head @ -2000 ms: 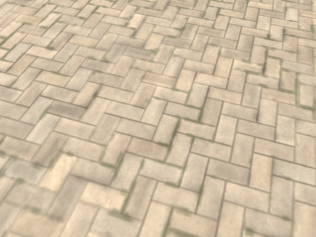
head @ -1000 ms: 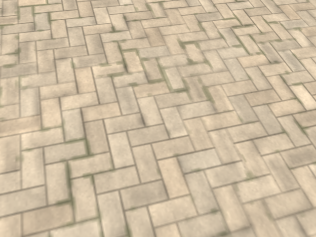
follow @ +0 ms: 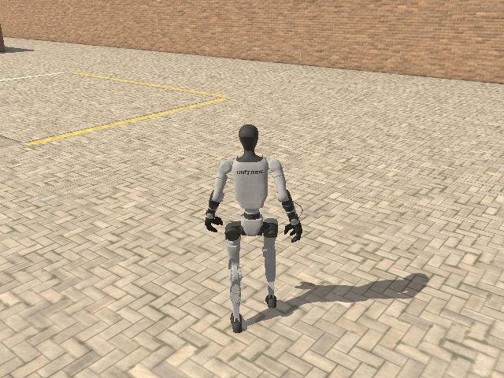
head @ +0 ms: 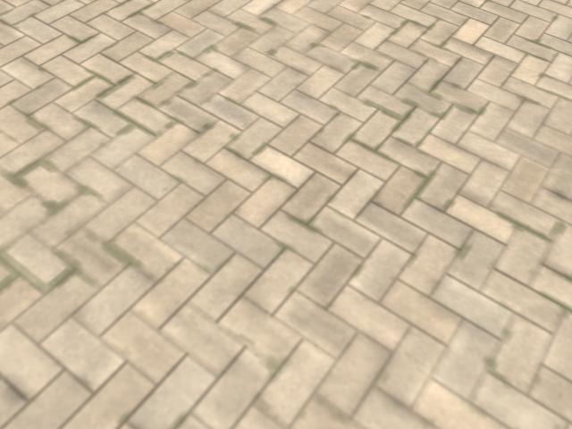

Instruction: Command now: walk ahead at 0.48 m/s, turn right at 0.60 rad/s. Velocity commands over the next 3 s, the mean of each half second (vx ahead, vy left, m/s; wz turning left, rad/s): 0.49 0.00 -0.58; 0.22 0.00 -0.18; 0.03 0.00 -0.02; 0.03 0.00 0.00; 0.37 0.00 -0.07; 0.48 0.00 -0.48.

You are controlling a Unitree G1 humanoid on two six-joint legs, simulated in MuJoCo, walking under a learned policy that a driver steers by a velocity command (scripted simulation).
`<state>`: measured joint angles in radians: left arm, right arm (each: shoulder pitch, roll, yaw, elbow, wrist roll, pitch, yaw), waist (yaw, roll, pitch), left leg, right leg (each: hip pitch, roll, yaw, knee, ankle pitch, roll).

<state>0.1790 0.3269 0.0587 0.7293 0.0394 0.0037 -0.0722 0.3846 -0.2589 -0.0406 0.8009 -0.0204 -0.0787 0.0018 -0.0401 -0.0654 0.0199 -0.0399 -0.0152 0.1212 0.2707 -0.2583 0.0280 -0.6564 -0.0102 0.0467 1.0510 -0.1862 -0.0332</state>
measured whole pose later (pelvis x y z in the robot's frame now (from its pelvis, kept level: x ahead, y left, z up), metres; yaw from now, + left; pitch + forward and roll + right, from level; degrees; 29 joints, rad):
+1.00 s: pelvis +0.47 -0.09 -0.01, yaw -22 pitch -1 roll -1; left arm 0.22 0.25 0.02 0.91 0.02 0.03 0.01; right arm 0.24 -0.21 0.01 0.87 -0.02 -0.04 0.00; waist -0.01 -0.03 0.08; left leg -0.29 -0.04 0.06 0.40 -0.09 0.08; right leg -0.36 0.03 0.09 0.81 -0.40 0.01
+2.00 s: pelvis +0.52 -0.14 +0.00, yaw -21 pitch -1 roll +0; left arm 0.33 0.15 0.00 1.16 0.01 0.00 0.05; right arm 0.31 -0.16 -0.01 1.13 -0.02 0.01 -0.03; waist -0.01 0.00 0.00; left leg -0.24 -0.02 0.01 0.51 -0.33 0.05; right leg -0.11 0.05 0.03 0.44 -0.34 -0.05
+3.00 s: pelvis +0.95 -0.31 +0.00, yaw -40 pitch +1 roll +0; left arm 0.40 0.22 0.06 1.00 0.00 -0.06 0.00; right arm 0.05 -0.22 -0.04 0.82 -0.04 -0.03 0.01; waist 0.06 0.02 0.05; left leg -0.69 0.13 -0.04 0.86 -0.09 -0.04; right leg -0.05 0.17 0.09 0.28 -0.23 -0.15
